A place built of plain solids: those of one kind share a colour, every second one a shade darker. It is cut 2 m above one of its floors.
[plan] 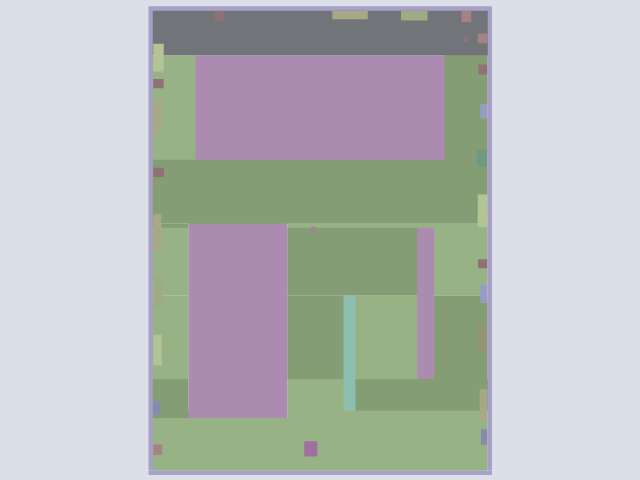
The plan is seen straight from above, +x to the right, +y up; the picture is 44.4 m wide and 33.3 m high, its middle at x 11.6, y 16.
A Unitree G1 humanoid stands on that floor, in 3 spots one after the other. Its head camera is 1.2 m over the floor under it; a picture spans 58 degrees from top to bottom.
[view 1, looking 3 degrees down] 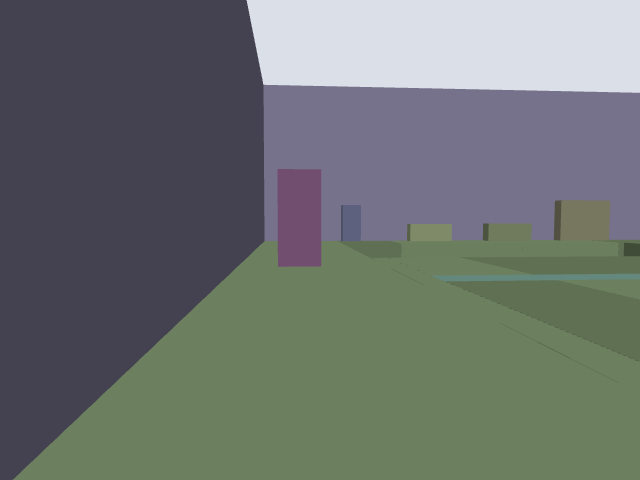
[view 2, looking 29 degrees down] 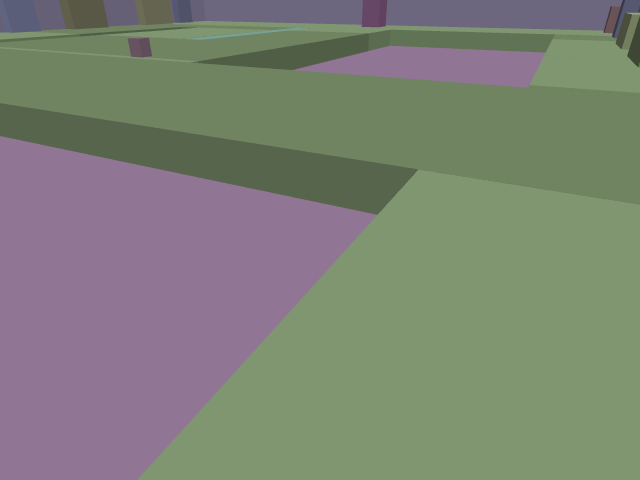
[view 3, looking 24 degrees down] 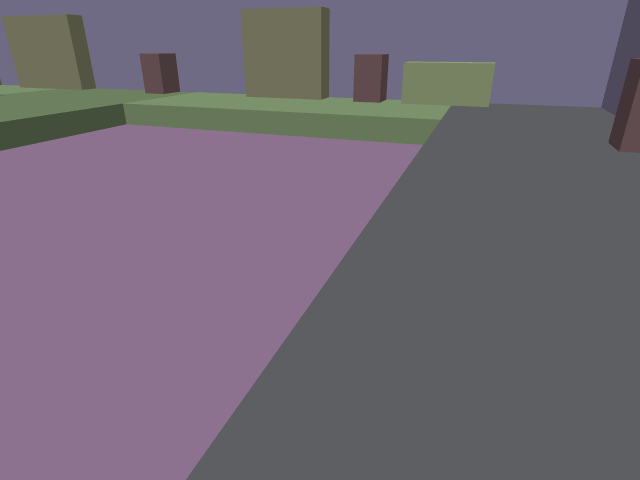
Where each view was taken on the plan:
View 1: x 21.95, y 1.27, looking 176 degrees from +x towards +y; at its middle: lift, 10.57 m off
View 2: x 2.15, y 24.91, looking -63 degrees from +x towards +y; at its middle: bay_floor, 3.46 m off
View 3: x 11.28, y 29.50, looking -160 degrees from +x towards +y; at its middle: bay_floor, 4.12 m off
